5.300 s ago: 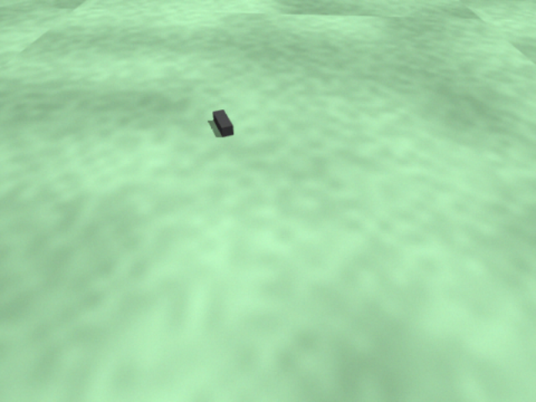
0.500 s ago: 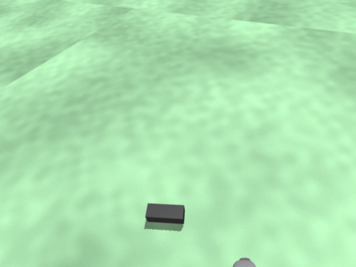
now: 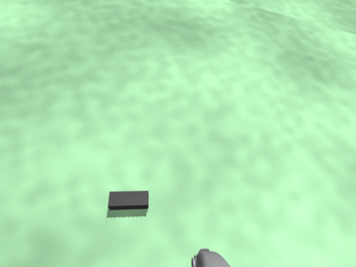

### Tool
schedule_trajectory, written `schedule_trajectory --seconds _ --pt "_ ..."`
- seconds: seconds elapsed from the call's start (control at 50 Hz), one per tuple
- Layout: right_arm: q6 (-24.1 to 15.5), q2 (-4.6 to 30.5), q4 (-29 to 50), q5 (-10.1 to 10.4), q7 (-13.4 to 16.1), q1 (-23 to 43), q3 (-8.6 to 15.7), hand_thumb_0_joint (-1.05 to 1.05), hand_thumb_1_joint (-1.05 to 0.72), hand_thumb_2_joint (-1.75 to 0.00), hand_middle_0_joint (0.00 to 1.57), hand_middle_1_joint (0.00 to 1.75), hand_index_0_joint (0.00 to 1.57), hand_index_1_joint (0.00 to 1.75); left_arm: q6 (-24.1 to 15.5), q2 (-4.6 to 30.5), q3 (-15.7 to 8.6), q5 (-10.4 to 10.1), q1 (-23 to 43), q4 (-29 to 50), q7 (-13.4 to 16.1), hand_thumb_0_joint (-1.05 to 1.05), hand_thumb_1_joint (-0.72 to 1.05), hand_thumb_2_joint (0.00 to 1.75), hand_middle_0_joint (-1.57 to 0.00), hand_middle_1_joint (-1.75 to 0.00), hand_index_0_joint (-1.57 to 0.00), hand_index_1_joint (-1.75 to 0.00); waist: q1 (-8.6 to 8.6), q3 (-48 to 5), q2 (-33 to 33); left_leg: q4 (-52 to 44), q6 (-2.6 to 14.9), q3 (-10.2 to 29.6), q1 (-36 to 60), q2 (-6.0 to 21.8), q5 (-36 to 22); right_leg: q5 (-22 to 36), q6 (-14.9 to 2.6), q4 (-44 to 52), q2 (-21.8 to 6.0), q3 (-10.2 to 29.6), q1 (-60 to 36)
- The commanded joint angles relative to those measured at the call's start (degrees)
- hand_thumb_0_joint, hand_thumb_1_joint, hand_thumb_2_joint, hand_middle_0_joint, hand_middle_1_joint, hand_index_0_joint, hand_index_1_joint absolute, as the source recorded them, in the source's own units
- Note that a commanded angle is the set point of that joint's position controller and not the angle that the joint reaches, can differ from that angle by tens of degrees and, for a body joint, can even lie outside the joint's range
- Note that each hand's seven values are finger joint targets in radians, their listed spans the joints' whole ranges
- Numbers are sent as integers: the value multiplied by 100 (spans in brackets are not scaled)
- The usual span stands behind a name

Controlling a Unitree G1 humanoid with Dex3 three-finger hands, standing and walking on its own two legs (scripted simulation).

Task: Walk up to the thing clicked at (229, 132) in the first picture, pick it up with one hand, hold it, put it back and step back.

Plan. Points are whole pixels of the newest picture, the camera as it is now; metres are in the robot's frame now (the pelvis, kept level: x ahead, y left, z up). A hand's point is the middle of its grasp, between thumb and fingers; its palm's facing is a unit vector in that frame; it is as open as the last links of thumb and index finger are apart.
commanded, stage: walk up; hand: left
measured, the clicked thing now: (129, 200) +0.49 +0.18 -0.71
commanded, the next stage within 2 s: none
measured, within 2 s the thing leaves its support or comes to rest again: neither
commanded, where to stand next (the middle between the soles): +0.06 -0.04 m, yaw +1 degrees
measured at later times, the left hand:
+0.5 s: hand out of the picture +0.15 +0.24 -0.14, palm faces +0.00 -0.93 -0.37, open 7.4 cm
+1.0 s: hand out of the picture +0.09 +0.23 -0.13, palm faces +0.01 -0.93 -0.38, open 7.4 cm
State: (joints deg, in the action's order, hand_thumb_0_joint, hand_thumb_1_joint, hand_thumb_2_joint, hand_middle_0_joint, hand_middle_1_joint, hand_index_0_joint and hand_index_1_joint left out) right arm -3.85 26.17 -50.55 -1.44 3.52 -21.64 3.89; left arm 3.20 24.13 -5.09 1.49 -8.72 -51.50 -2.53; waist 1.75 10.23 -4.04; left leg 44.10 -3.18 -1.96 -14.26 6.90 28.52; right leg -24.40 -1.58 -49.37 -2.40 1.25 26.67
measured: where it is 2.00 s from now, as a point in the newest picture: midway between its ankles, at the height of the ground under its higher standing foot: outside the picture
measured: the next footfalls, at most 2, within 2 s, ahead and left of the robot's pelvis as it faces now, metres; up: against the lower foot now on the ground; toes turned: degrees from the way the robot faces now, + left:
right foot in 0.02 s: +0.05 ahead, -0.17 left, +0.00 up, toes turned -1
left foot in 0.34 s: +0.15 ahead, +0.09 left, +0.00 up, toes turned +0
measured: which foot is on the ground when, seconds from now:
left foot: down 0.00-0.06, up 0.08-0.32, down 0.34-1.00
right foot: up 0.00-0.00, down 0.02-1.00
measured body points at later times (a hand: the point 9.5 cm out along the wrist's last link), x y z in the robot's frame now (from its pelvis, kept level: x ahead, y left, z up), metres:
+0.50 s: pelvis +0.04 -0.03 +0.00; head +0.08 -0.02 +0.45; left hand +0.15 +0.29 -0.12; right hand +0.12 -0.33 -0.12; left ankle +0.11 +0.09 -0.71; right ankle +0.03 -0.16 -0.68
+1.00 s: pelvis +0.01 -0.04 +0.02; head +0.03 -0.04 +0.47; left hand +0.09 +0.28 -0.10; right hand +0.11 -0.34 -0.11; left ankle +0.11 +0.09 -0.70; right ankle +0.01 -0.17 -0.71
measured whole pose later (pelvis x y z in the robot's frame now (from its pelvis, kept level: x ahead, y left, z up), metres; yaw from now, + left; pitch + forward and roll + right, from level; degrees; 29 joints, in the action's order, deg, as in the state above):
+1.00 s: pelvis +0.01 -0.04 +0.02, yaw +1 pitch -3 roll -1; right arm 1.3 21.4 -60.1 -1.0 -2.5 -5.5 1.4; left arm -0.5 21.1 -1.6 0.6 -6.9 -60.8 0.0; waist 0.3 4.8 1.3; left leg 31.5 0.0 1.5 -20.9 0.3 10.4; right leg -18.4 0.3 -33.4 -1.5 -1.5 12.4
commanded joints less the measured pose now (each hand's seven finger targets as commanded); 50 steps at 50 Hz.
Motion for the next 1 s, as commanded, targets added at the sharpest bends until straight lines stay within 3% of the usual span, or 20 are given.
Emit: schedule_trajectory --seconds 0.0,0.02,0.04,0.06,0.14,0.28,0.32,0.34,0.36,0.38,0.4,0.44,0.54,0.58,0.6,0.64,0.68,0.7,0.82,0.98 --pt "-20 1079 439 147 51 148 160 0 -90 -90 20 30 20 30 -319 1122 -387 -46 -990 59 118 0 90 90 -20 -30 -20 -30 -675 -1584 819 1046 776 207 -452 139 -3948 1651 -192 1716 284 -384 -2331" --pt "-51 854 600 191 20 21 52 0 -90 -90 20 30 20 30 -358 1653 -576 3 -1499 93 145 0 90 90 -20 -30 -20 -30 -922 -2038 -287 2316 564 164 -1592 -274 -2362 1461 -613 1668 -481 1140 -3339" --pt "-65 662 703 270 57 82 -17 0 -90 -90 20 30 20 30 -384 1944 -569 -52 -1450 253 199 0 90 90 -20 -30 -20 -30 -865 -1982 -1183 2688 519 283 -2434 -985 617 1601 -1318 2553 -1701 3253 -3296" --pt "-2 1079 599 183 129 467 171 0 -90 -90 20 30 20 30 -379 2021 -543 -60 -1059 343 179 0 90 90 -20 -30 -20 -30 -843 -1603 -778 3139 485 571 -2357 -733 1045 1468 -1892 2694 -2093 3689 -2653" --pt "16 951 98 241 0 -102 92 0 -90 -90 20 30 20 30 -384 1213 -268 -100 -26 554 253 0 90 90 -20 -30 -20 -30 -129 -553 -194 2317 514 497 -1652 -435 77 2175 -1203 2132 -921 1098 -955" --pt "36 700 -19 186 -135 222 58 0 -90 -90 20 30 20 30 -461 1182 -69 -192 286 506 316 0 90 90 -20 -30 -20 -30 -57 -1030 -774 -347 392 10 -93 -472 -1309 3892 -1004 1333 -1013 772 -588" --pt "14 876 -73 74 -120 181 137 0 -90 -90 20 30 20 30 -376 1026 -17 -280 344 518 335 0 90 90 -20 -30 -20 -30 74 -1066 -340 -1156 485 324 358 -486 -2587 3083 -623 686 -812 736 -256" --pt "15 1219 8 -8 -119 352 228 0 -90 -90 20 30 20 30 -339 803 28 -329 267 538 347 0 90 90 -20 -30 -20 -30 -13 -1166 549 -1382 702 1372 404 209 -3396 2131 -289 190 -373 415 -2" --pt "19 1499 173 24 -150 731 237 0 -90 -90 20 30 20 30 -282 657 63 -388 38 458 381 0 90 90 -20 -30 -20 -30 -194 -1191 1158 -2076 1312 2714 -113 1148 -3019 536 -29 -368 276 72 -206" --pt "37 1626 199 83 -183 1080 249 0 -90 -90 20 30 20 30 -218 920 -4 -354 -32 280 444 0 90 90 -20 -30 -20 -30 -140 -1155 1556 -2268 1898 3198 -592 1580 -2561 -1104 -54 -896 291 220 -590" --pt "53 1417 178 55 -176 1328 221 0 -90 -90 20 30 20 30 -214 970 0 -313 -166 133 432 0 90 90 -20 -30 -20 -30 -299 -1058 1271 -2188 1974 3112 -799 1497 -2301 -989 -44 -899 107 323 -767" --pt "94 1146 275 40 -174 1439 130 0 -90 -90 20 30 20 30 -254 989 -71 -254 -140 18 358 0 90 90 -20 -30 -20 -30 -292 -1159 1082 -1898 1541 2008 -634 900 -2317 -726 -112 -626 131 206 -687" --pt "263 845 94 103 -251 1559 48 0 -90 -90 20 30 20 30 -441 767 -16 -170 -391 -280 393 0 90 90 -20 -30 -20 -30 -405 -1716 1161 -810 969 1093 -176 321 -3113 918 -11 1928 74 -40 -1612" --pt "302 565 135 206 -287 1539 -48 0 -90 -90 20 30 20 30 -576 1184 -49 -42 -209 -217 458 0 90 90 -20 -30 -20 -30 -284 -1494 381 -113 542 648 -977 -250 -2588 1761 -368 2321 -897 1586 -1884" --pt "332 578 115 186 -249 1656 -19 0 -90 -90 20 30 20 30 -558 1605 -108 -50 191 -156 453 0 90 90 -20 -30 -20 -30 -193 -1327 -91 -247 454 511 -822 -536 -1038 2024 -850 2307 -1471 1882 -1222" --pt "310 725 -143 121 -280 1501 86 0 -90 -90 20 30 20 30 -546 1372 -24 -64 680 -81 426 0 90 90 -20 -30 -20 -30 100 -1034 -50 -500 464 576 102 -385 -1014 1860 -719 2020 -1271 1459 -297" --pt "257 828 -196 158 -355 1727 108 0 -90 -90 20 30 20 30 -548 1154 20 -102 554 -168 408 0 90 90 -20 -30 -20 -30 -28 -1156 290 -902 661 777 306 -209 -2651 1625 -195 1858 -616 526 -531" --pt "268 758 -209 160 -377 1794 85 0 -90 -90 20 30 20 30 -552 1096 32 -97 469 -251 405 0 90 90 -20 -30 -20 -30 -92 -1208 236 -1003 756 886 330 -121 -2683 1388 -137 1883 -493 462 -596" --pt "402 761 -400 80 -466 1958 75 0 -90 -90 20 30 20 30 -493 1122 60 -61 604 -424 347 0 90 90 -20 -30 -20 -30 -58 -425 162 -1684 506 1030 -125 -276 -211 -1151 -262 2738 -587 812 -19" --pt "313 763 -602 51 -494 1983 16 0 -90 -90 20 30 20 30 -512 980 72 -97 405 -638 290 0 90 90 -20 -30 -20 -30 -199 -1050 531 -2261 485 1310 -263 -131 -452 -208 -215 2626 -369 490 -1161"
